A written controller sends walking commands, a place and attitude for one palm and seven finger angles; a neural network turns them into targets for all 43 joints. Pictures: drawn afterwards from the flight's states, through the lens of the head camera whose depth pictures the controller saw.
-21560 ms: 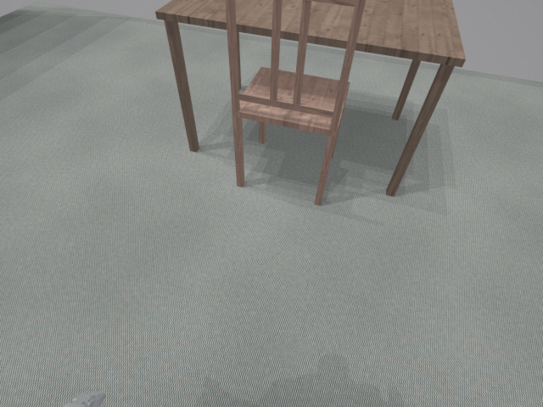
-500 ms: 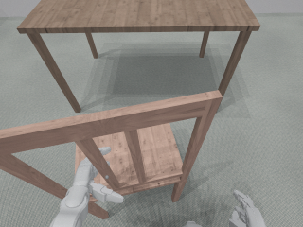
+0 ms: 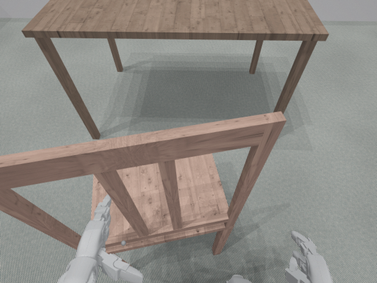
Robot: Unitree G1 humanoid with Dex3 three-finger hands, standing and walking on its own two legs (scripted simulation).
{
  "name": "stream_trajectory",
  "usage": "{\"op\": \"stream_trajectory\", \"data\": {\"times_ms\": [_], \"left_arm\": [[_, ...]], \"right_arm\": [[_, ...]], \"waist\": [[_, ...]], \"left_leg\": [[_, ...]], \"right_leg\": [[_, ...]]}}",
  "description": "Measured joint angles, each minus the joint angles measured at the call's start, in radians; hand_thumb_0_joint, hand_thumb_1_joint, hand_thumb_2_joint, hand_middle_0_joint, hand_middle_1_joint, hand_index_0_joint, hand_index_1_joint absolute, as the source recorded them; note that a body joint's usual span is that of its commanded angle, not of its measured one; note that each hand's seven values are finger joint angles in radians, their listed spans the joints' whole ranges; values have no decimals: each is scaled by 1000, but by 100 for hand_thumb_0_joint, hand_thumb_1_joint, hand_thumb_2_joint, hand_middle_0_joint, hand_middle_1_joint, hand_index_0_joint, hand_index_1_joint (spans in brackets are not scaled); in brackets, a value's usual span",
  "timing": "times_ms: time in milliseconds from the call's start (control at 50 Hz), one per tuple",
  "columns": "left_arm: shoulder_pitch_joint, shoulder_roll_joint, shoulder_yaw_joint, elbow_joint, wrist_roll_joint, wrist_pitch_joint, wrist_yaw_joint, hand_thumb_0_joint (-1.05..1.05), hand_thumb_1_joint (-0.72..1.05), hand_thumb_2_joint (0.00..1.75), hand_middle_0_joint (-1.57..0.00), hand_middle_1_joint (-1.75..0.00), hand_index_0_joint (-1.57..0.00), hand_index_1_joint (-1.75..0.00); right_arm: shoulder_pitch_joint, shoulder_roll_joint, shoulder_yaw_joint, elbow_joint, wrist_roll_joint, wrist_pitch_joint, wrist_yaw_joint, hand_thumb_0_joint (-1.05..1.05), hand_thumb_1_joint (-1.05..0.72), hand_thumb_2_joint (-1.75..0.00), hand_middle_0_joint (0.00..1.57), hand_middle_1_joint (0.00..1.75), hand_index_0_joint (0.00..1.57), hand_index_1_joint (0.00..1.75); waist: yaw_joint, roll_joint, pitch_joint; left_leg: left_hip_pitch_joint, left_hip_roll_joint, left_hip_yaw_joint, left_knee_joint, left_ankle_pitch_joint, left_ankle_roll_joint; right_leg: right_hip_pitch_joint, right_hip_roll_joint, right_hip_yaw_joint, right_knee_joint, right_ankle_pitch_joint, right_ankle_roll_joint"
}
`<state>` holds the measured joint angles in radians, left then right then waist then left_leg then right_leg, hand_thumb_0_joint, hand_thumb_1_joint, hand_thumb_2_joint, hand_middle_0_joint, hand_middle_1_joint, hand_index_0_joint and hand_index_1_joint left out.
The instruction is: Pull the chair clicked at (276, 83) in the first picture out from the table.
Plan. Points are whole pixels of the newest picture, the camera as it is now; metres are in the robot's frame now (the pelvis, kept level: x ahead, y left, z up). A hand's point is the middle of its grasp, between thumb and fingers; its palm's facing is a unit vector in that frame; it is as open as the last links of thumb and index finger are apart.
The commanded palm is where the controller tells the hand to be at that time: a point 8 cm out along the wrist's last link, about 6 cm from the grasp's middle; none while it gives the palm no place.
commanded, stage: draw the fingers out of the gap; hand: left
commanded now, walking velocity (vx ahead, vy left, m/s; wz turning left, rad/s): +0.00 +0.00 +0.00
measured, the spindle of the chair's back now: (129, 210) +0.27 +0.13 +0.00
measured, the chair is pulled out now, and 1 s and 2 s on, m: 0.54 0.54 0.53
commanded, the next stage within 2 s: draw the hand back to the body in 0.54 s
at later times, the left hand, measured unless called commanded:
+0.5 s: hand out of the picture +0.14 +0.14 -0.03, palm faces -0.01 -0.99 -0.17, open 17.5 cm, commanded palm +0.11 +0.19 -0.01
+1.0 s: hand (96, 279) +0.14 +0.15 +0.05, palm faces -0.04 -1.00 -0.09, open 17.5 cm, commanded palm +0.10 +0.22 +0.06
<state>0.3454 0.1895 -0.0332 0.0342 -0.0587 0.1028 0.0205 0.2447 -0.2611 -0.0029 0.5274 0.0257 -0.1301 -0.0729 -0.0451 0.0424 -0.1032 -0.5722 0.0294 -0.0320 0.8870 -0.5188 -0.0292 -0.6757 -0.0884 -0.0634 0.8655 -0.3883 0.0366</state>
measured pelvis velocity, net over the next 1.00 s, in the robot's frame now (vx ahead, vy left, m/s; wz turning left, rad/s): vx -0.03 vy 0.00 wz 0.01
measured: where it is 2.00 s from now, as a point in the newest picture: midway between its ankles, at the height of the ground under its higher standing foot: outside the picture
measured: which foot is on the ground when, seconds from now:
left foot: down 0.00-1.00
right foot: down 0.00-1.00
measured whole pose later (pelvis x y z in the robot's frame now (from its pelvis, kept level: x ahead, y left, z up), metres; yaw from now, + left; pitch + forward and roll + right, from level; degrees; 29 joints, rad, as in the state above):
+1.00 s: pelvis -0.03 +0.00 -0.03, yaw +0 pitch +12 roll -2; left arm 0.70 0.22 0.04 -0.36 -0.20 -0.32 -0.17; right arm 0.18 -0.19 -0.04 0.53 0.06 -0.17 -0.05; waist 0.00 0.04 -0.13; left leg -0.74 0.03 -0.06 1.13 -0.60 -0.03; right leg -0.82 -0.09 -0.07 1.07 -0.45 0.03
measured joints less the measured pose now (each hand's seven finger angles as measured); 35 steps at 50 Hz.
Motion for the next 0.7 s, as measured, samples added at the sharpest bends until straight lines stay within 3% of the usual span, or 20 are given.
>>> {"op": "stream_trajectory", "data": {"times_ms": [320,660,700], "left_arm": [[195,-9,-62,-181,30,13,24,-2,-54,20,0,0,-1,0],[357,-7,-72,-298,43,13,12,-2,-53,20,0,0,-1,0],[379,-7,-64,-310,16,-5,7,-2,-53,20,0,0,-1,0]], "right_arm": [[-19,32,14,-35,-1,-14,-13,2,-91,-90,20,30,20,30],[-11,41,-1,-70,6,-3,-28,2,-91,-90,20,30,20,30],[-10,42,-5,-70,7,-7,-30,2,-91,-90,20,30,20,30]], "waist": [[16,2,-20],[26,3,-42],[26,2,-44]], "left_leg": [[-49,-11,-12,77,-21,7],[-93,-6,-19,133,-44,4],[-100,-5,-21,141,-48,4]], "right_leg": [[-36,-12,-6,58,-14,6],[-76,-9,-9,107,-33,2],[-83,-8,-10,113,-36,2]]}}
